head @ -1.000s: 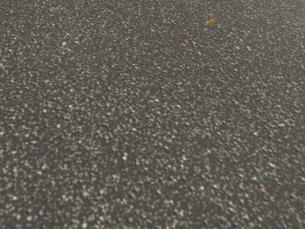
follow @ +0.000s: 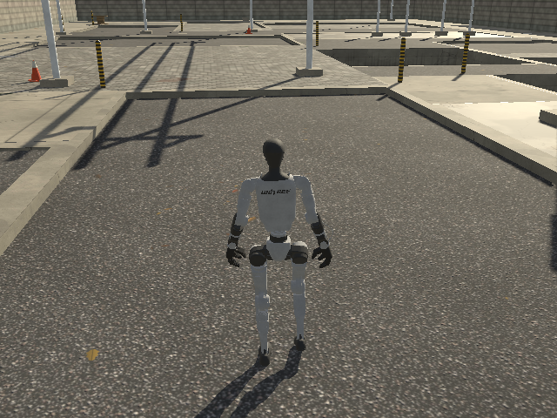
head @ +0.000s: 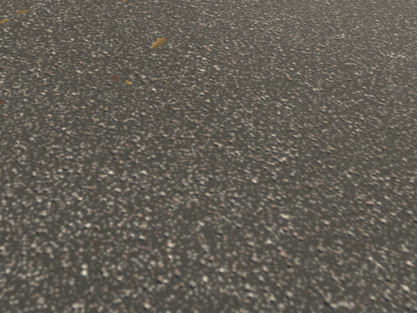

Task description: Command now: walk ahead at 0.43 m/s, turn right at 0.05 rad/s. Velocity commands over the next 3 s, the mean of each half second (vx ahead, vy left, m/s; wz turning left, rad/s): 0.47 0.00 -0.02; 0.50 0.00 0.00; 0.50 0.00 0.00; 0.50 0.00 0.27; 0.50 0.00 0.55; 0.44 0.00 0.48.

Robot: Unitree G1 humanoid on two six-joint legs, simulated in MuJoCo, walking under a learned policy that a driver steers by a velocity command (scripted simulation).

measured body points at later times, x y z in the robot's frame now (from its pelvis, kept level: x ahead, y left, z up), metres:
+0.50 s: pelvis +0.27 -0.05 -0.01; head +0.29 -0.06 +0.44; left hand +0.33 +0.21 -0.13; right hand +0.32 -0.31 -0.15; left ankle +0.22 +0.09 -0.66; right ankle +0.29 -0.11 -0.75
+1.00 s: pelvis +0.55 -0.01 -0.01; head +0.58 +0.00 +0.44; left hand +0.55 +0.24 -0.16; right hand +0.65 -0.27 -0.14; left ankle +0.60 +0.05 -0.75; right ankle +0.43 -0.13 -0.65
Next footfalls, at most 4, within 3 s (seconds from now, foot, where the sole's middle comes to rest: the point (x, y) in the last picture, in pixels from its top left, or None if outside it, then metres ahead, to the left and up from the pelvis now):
0.30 right None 0.33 -0.11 -0.78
0.86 left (188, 278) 0.64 0.05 -0.78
1.42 right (235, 205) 0.95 -0.12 -0.78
1.98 left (191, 151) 1.22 0.06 -0.78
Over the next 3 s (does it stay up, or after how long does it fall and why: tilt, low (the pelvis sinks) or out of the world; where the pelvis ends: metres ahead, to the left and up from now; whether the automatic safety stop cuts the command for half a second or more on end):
stays up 1.57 0.16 -0.02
